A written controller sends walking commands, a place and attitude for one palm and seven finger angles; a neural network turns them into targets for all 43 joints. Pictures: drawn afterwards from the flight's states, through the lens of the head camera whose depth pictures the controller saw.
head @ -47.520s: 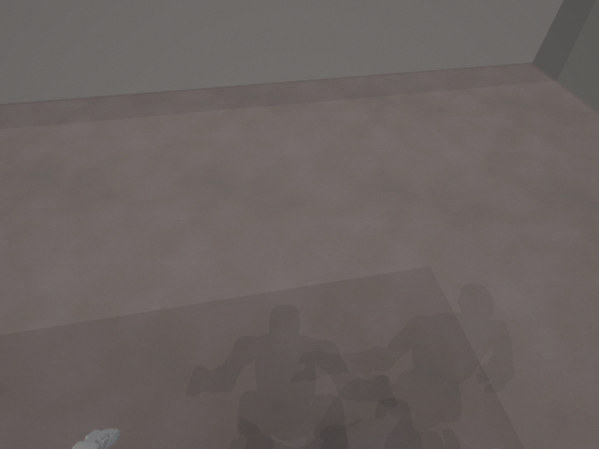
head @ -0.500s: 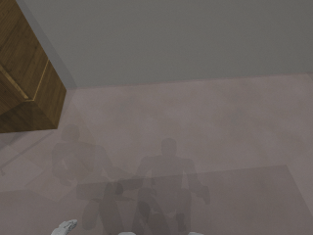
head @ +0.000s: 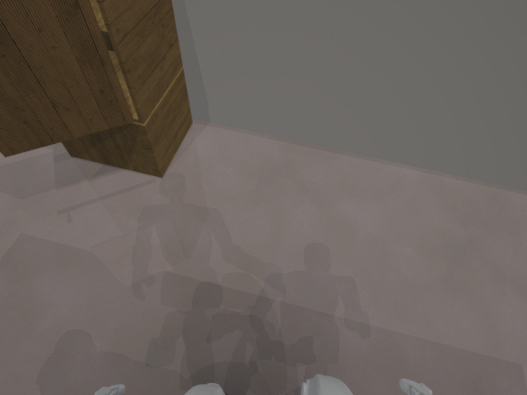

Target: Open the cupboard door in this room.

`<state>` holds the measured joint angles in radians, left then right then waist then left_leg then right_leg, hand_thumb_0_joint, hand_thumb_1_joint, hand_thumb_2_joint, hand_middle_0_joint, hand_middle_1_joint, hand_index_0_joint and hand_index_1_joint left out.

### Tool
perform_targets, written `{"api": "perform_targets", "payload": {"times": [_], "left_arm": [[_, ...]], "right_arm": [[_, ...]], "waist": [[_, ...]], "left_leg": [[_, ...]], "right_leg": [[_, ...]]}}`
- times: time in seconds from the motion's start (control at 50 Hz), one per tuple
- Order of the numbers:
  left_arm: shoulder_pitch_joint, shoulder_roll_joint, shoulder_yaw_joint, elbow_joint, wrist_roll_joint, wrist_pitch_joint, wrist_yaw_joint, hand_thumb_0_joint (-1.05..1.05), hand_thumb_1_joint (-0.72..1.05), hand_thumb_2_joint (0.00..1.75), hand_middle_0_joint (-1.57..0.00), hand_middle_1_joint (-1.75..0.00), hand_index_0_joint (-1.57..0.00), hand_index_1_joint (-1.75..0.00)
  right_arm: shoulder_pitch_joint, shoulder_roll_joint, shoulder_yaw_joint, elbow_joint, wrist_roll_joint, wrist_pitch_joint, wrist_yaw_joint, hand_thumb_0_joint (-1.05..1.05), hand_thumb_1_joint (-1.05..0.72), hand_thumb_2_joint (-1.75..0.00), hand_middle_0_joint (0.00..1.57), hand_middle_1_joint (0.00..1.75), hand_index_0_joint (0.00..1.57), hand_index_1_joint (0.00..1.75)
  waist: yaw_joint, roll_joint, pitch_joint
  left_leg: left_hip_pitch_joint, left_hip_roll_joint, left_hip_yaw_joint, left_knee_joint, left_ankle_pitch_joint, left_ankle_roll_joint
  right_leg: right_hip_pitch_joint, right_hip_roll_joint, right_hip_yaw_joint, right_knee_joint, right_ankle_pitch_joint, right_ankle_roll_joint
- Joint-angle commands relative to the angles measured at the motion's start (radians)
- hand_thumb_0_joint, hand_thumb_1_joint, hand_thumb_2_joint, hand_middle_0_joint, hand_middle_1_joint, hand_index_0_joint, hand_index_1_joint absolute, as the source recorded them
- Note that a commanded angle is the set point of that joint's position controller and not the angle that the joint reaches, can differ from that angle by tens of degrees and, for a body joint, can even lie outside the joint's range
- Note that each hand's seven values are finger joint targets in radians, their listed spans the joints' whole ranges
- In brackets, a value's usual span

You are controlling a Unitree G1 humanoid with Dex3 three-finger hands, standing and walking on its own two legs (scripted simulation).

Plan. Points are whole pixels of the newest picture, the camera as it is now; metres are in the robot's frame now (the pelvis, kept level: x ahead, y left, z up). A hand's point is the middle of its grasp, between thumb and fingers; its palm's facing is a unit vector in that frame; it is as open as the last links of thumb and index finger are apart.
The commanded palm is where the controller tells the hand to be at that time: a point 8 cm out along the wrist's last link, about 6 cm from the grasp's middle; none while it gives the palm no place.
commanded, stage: turn to face it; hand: left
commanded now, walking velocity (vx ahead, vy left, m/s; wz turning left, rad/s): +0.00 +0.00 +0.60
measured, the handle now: out of the picture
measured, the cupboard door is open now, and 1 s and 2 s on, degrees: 41 41 41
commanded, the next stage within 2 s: take the last steps up to it in 0.76 s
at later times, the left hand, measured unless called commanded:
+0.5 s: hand out of the picture +0.02 +0.16 -0.16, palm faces +0.33 -0.92 -0.22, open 7.4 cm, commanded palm none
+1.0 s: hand out of the picture +0.00 +0.14 -0.15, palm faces +0.51 -0.83 -0.24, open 7.4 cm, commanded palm none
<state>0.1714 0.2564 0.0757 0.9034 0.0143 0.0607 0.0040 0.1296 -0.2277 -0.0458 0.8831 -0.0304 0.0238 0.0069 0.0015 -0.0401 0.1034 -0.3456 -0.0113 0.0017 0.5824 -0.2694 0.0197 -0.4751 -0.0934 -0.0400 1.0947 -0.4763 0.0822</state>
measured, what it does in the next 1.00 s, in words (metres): steps on the spot, turning left: right foot, then left foot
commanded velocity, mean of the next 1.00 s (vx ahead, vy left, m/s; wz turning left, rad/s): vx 0.05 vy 0.02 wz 0.39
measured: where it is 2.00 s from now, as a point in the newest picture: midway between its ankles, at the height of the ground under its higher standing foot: (193, 365)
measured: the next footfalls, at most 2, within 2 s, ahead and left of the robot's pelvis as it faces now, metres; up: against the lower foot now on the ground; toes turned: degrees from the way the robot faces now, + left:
right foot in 0.20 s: +0.06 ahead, -0.16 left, +0.00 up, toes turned +5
left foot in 0.54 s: +0.02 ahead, +0.09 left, +0.00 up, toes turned +24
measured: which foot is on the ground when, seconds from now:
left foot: down 0.00-0.20, up 0.22-0.52, down 0.54-0.84, up 0.86-1.00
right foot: up 0.00-0.18, down 0.20-0.52, up 0.54-0.82, down 0.84-1.00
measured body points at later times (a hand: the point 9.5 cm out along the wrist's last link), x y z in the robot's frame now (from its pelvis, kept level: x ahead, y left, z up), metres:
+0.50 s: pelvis +0.02 -0.04 +0.00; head +0.07 -0.02 +0.45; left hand +0.00 +0.21 -0.15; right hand +0.20 -0.26 -0.13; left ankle -0.01 +0.08 -0.71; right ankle +0.02 -0.17 -0.73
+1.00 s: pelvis +0.04 -0.05 +0.01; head +0.08 -0.06 +0.46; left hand -0.02 +0.18 -0.13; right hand +0.22 -0.24 -0.15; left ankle -0.05 +0.04 -0.66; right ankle +0.08 -0.16 -0.73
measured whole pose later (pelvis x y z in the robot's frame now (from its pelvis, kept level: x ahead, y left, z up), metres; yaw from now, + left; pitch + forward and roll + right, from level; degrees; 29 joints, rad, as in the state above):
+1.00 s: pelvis +0.04 -0.05 +0.01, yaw +29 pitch +0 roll +1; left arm 0.24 0.17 0.04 0.94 0.02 -0.01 0.00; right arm 0.17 -0.23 -0.06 1.00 -0.02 0.06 0.02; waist 0.01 0.03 0.06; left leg -0.44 -0.01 0.00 1.06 -0.43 -0.03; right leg -0.20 -0.07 -0.12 0.50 -0.30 0.00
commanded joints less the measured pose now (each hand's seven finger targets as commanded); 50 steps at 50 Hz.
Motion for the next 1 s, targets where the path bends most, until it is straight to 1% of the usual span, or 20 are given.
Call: {"api": "perform_targets", "payload": {"times": [0.0,0.08,0.14,0.18,0.22,0.28,0.38,0.46,0.48,0.5,0.52,0.6,0.66,0.78,0.8,0.82,0.84,0.86,0.92,0.98], "left_arm": [[-0.023,0.068,0.013,-0.101,0.000,-0.029,0.004,0.00,0.90,0.90,-0.20,-0.30,-0.20,-0.30],[-0.013,0.062,0.008,-0.111,-0.003,-0.035,0.006,0.00,0.90,0.90,-0.20,-0.30,-0.20,-0.30],[0.103,0.102,0.023,-0.086,-0.003,-0.053,0.015,0.00,0.90,0.90,-0.20,-0.30,-0.20,-0.30],[0.116,0.242,0.042,-0.096,0.019,-0.061,0.026,0.00,0.90,0.90,-0.20,-0.30,-0.20,-0.30],[0.047,0.161,0.021,-0.105,0.008,-0.069,0.033,0.00,0.90,0.90,-0.20,-0.30,-0.20,-0.30],[0.000,0.119,0.011,-0.115,0.010,-0.069,0.033,0.00,0.90,0.90,-0.20,-0.30,-0.20,-0.30],[0.103,0.165,0.026,-0.068,0.016,-0.070,0.028,0.00,0.90,0.90,-0.20,-0.30,-0.20,-0.30],[0.091,0.171,0.032,-0.051,0.006,-0.065,0.021,0.00,0.90,0.90,-0.20,-0.30,-0.20,-0.30],[0.078,0.147,0.030,-0.064,-0.004,-0.060,0.017,0.00,0.90,0.90,-0.20,-0.30,-0.20,-0.30],[0.072,0.073,0.012,-0.100,-0.009,-0.054,0.010,0.00,0.90,0.90,-0.20,-0.30,-0.20,-0.30],[0.022,0.068,-0.002,-0.124,0.000,-0.044,0.016,0.00,0.90,0.90,-0.20,-0.30,-0.20,-0.30],[-0.002,0.058,0.005,-0.057,0.001,-0.030,0.009,0.00,0.90,0.90,-0.20,-0.30,-0.20,-0.30],[0.018,0.042,-0.003,-0.039,-0.004,-0.032,0.004,0.00,0.90,0.90,-0.20,-0.30,-0.20,-0.30],[0.132,0.046,-0.001,0.002,-0.003,-0.050,0.007,0.00,0.90,0.90,-0.20,-0.30,-0.20,-0.30],[0.152,0.091,0.006,0.007,0.003,-0.060,0.013,0.00,0.90,0.90,-0.20,-0.30,-0.20,-0.30],[0.153,0.171,0.020,0.009,0.014,-0.068,0.019,0.00,0.90,0.90,-0.20,-0.30,-0.20,-0.30],[0.147,0.204,0.017,-0.005,0.015,-0.067,0.016,0.00,0.90,0.90,-0.20,-0.30,-0.20,-0.30],[0.135,0.165,0.018,-0.007,0.012,-0.073,0.024,0.00,0.90,0.90,-0.20,-0.30,-0.20,-0.30],[0.104,0.110,0.011,-0.009,0.007,-0.087,0.018,0.00,0.90,0.90,-0.20,-0.30,-0.20,-0.30],[0.168,0.105,0.017,0.023,0.012,-0.106,0.017,0.00,0.90,0.90,-0.20,-0.30,-0.20,-0.30]], "right_arm": [[0.057,-0.208,-0.059,-0.046,0.003,-0.011,-0.021,0.00,-0.90,-0.90,0.20,0.30,0.20,0.30],[0.037,-0.216,-0.070,-0.048,-0.001,0.001,-0.016,0.00,-0.90,-0.90,0.20,0.30,0.20,0.30],[-0.018,-0.185,-0.070,-0.070,0.014,0.009,-0.012,0.00,-0.90,-0.90,0.20,0.30,0.20,0.30],[-0.032,-0.110,-0.060,-0.104,0.019,0.008,0.003,0.00,-0.90,-0.90,0.20,0.30,0.20,0.30],[-0.035,-0.126,-0.065,-0.071,0.011,0.021,0.006,0.00,-0.90,-0.90,0.20,0.30,0.20,0.30],[-0.013,-0.085,-0.048,-0.046,0.017,0.030,0.020,0.00,-0.90,-0.90,0.20,0.30,0.20,0.30],[-0.083,-0.047,-0.028,-0.056,0.022,0.021,0.027,0.00,-0.90,-0.90,0.20,0.30,0.20,0.30],[0.009,-0.076,-0.029,-0.033,0.019,0.006,0.019,0.00,-0.90,-0.90,0.20,0.30,0.20,0.30],[0.068,-0.136,-0.043,-0.022,0.013,-0.004,0.015,0.00,-0.90,-0.90,0.20,0.30,0.20,0.30],[0.137,-0.248,-0.069,-0.016,0.003,-0.010,0.007,0.00,-0.90,-0.90,0.20,0.30,0.20,0.30],[0.180,-0.285,-0.072,-0.002,0.005,0.000,-0.002,0.00,-0.90,-0.90,0.20,0.30,0.20,0.30],[0.057,-0.181,-0.041,-0.021,0.001,-0.014,-0.034,0.00,-0.90,-0.90,0.20,0.30,0.20,0.30],[0.060,-0.177,-0.037,-0.012,0.002,-0.018,-0.037,0.00,-0.90,-0.90,0.20,0.30,0.20,0.30],[-0.005,-0.163,-0.039,-0.005,0.012,-0.001,-0.026,0.00,-0.90,-0.90,0.20,0.30,0.20,0.30],[-0.001,-0.127,-0.034,-0.008,0.019,-0.002,-0.021,0.00,-0.90,-0.90,0.20,0.30,0.20,0.30],[0.013,-0.068,-0.026,-0.023,0.026,-0.001,-0.013,0.00,-0.90,-0.90,0.20,0.30,0.20,0.30],[-0.003,-0.082,-0.027,-0.032,0.024,0.007,-0.008,0.00,-0.90,-0.90,0.20,0.30,0.20,0.30],[-0.020,-0.087,-0.035,-0.026,0.015,0.020,-0.009,0.00,-0.90,-0.90,0.20,0.30,0.20,0.30],[-0.009,-0.079,-0.033,0.017,0.010,0.013,0.008,0.00,-0.90,-0.90,0.20,0.30,0.20,0.30],[-0.050,-0.047,-0.026,0.018,0.012,0.005,0.024,0.00,-0.90,-0.90,0.20,0.30,0.20,0.30]], "waist": [[-0.026,0.185,-0.174],[-0.019,0.211,-0.170],[0.045,0.115,-0.176],[0.064,-0.258,-0.150],[0.016,-0.208,-0.096],[-0.011,-0.202,-0.108],[0.044,-0.169,-0.117],[-0.007,-0.127,-0.162],[-0.045,0.009,-0.207],[-0.076,0.313,-0.233],[-0.091,0.282,-0.237],[-0.028,0.223,-0.144],[-0.023,0.171,-0.182],[0.034,0.167,-0.159],[0.043,0.060,-0.156],[0.038,-0.197,-0.143],[0.052,-0.207,-0.127],[0.053,-0.243,-0.106],[0.030,-0.157,-0.056],[0.055,-0.113,-0.068]], "left_leg": [[0.178,0.234,-0.270,-0.221,0.350,0.143],[0.109,0.209,-0.318,-0.193,0.323,0.133],[-0.068,0.118,-0.284,-0.071,0.176,0.054],[-0.273,-0.064,-0.039,0.389,-0.348,-0.059],[-0.279,0.012,-0.076,0.639,-0.268,-0.060],[-0.211,0.038,-0.004,0.536,-0.203,-0.084],[-0.115,0.006,0.086,0.236,-0.203,-0.076],[0.119,-0.001,0.095,-0.078,0.006,-0.049],[0.278,0.085,0.007,-0.161,0.202,-0.011],[0.407,0.361,-0.364,-0.184,0.584,0.135],[0.356,0.447,-0.395,-0.193,0.632,0.232],[0.202,0.286,-0.248,-0.207,0.536,0.170],[0.237,0.259,-0.188,-0.180,0.603,0.155],[0.065,0.182,-0.178,-0.121,0.312,0.083],[-0.020,0.113,-0.133,-0.036,0.157,0.030],[-0.141,-0.017,-0.008,0.130,-0.108,-0.036],[-0.103,-0.030,-0.015,0.310,-0.338,-0.040],[-0.156,-0.005,-0.050,0.459,-0.323,-0.038],[-0.243,0.037,-0.044,0.565,-0.155,-0.056],[-0.243,0.052,0.005,0.432,-0.127,-0.068]], "right_leg": [[-0.016,0.016,0.037,-0.103,0.028,-0.002],[0.124,0.070,0.009,-0.331,0.031,-0.012],[0.399,0.049,0.026,-0.676,0.223,-0.028],[0.412,-0.399,0.426,-0.863,0.255,-0.221],[0.322,-0.314,0.312,-0.791,0.455,-0.244],[0.350,-0.229,0.058,-0.724,0.676,-0.200],[0.425,-0.245,0.009,-0.670,0.799,-0.191],[0.342,-0.229,-0.053,-0.529,0.700,-0.121],[0.220,-0.194,-0.102,-0.390,0.574,-0.070],[-0.036,-0.049,-0.140,-0.166,-0.015,0.006],[-0.062,-0.027,-0.033,-0.046,-0.215,-0.010],[-0.053,-0.014,0.039,0.003,-0.024,-0.014],[0.024,0.016,0.011,-0.145,-0.013,-0.016],[0.321,0.066,-0.038,-0.590,0.233,-0.031],[0.406,-0.019,0.059,-0.711,0.291,-0.054],[0.443,-0.233,0.296,-0.797,0.360,-0.148],[0.318,-0.354,0.349,-0.844,0.347,-0.247],[0.300,-0.337,0.379,-0.865,0.312,-0.261],[0.361,-0.246,0.203,-0.838,0.355,-0.207],[0.434,-0.258,0.136,-0.852,0.369,-0.199]]}}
